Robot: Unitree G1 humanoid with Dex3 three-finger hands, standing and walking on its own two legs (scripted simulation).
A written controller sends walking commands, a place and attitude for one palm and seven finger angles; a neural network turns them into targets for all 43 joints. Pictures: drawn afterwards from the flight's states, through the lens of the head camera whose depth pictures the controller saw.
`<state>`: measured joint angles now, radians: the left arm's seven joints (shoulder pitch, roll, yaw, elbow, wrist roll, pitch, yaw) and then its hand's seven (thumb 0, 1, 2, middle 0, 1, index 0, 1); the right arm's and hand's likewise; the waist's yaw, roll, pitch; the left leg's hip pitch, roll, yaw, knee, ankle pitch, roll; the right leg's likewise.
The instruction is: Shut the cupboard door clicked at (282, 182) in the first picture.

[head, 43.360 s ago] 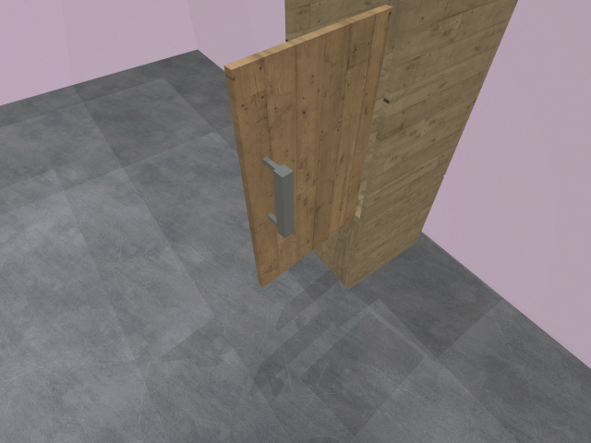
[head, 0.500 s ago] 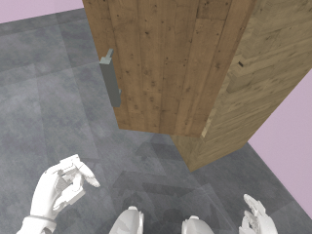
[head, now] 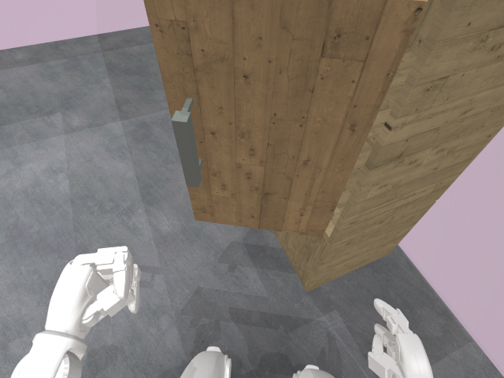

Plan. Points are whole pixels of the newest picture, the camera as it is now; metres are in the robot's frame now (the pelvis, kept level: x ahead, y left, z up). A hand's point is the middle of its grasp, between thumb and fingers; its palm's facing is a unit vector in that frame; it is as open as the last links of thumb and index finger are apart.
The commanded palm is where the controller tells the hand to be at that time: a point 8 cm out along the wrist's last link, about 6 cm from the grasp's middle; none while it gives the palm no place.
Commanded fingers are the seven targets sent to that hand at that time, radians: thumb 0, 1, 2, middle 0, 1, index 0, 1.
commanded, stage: raise the hand and make a fist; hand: left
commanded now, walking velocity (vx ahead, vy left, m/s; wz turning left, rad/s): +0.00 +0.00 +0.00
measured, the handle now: (191, 144) +0.50 +0.16 +0.06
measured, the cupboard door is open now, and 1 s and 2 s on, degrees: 58 58 58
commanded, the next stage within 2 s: bring the fist close to the handle in 0.40 s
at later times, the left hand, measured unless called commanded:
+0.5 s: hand (148, 301) +0.21 +0.16 +0.06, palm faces -0.09 -1.00 -0.03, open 3.1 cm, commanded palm +0.20 +0.23 +0.06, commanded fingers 0.00 0.90 0.90 -1.30 -1.50 -1.30 -1.50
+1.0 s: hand (165, 238) +0.30 +0.16 +0.07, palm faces -0.05 -1.00 -0.03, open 3.1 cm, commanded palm +0.28 +0.21 +0.06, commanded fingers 0.00 0.90 0.90 -1.30 -1.50 -1.30 -1.50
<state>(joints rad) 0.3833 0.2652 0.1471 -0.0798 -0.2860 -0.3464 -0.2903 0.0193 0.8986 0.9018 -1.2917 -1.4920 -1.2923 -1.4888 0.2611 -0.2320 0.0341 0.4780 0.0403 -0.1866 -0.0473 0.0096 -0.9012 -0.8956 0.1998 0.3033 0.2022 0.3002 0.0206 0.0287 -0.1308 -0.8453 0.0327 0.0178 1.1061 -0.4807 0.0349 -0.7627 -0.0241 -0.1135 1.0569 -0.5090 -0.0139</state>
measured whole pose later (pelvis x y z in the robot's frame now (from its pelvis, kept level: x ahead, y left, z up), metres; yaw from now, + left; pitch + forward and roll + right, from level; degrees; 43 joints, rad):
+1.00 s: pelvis +0.00 -0.01 +0.01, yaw +0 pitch +13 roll -1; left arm 0.06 0.24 0.15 0.20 -0.26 -0.33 -0.24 0.02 0.90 0.90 -1.30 -1.50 -1.30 -1.50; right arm 0.29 -0.26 0.02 0.55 0.05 -0.17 -0.05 0.01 -0.90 -0.90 0.20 0.30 0.20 0.30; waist -0.02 0.04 -0.15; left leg -0.83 0.03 0.04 1.05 -0.45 0.02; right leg -0.77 -0.02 -0.09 1.04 -0.50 -0.03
